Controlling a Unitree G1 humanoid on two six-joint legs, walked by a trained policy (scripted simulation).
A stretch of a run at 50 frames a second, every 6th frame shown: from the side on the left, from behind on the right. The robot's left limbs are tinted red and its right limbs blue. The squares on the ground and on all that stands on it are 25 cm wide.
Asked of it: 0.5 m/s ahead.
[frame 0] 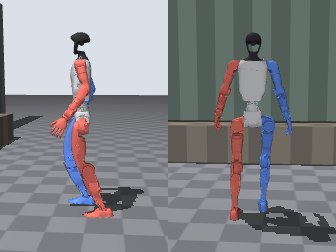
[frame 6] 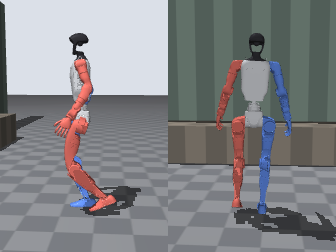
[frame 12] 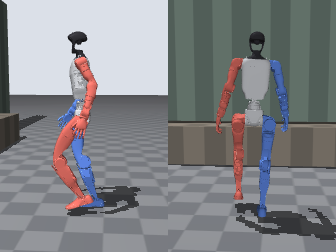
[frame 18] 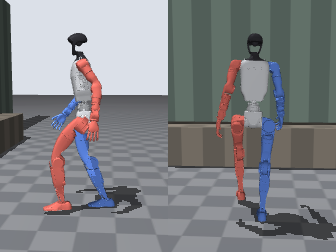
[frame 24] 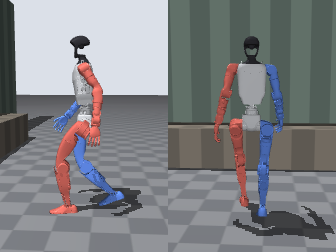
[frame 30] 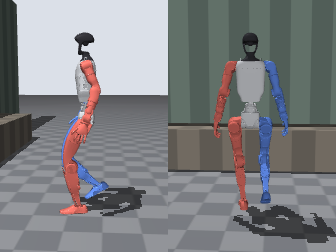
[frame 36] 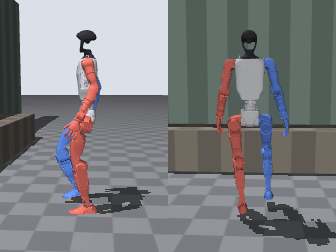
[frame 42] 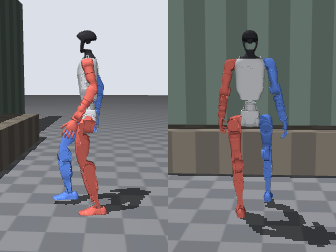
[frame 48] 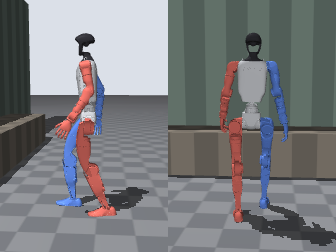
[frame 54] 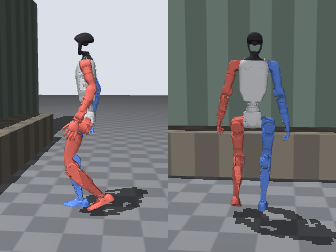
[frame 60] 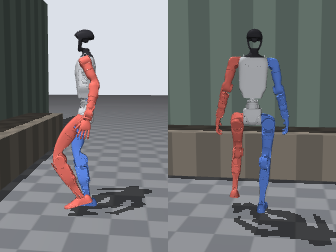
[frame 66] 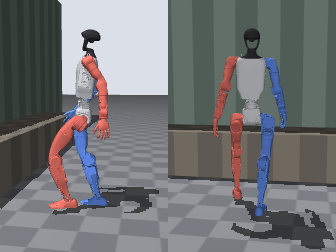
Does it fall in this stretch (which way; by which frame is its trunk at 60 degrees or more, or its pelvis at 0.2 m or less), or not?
no
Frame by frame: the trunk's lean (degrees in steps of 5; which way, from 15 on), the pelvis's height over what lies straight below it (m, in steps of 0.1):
0: 0, 0.8
6: 5, 0.8
12: 5, 0.8
18: 5, 0.8
24: 5, 0.7
30: 0, 0.8
36: 0, 0.8
42: 0, 0.8
48: 5, 0.8
54: 5, 0.8
60: 0, 0.8
66: 5, 0.8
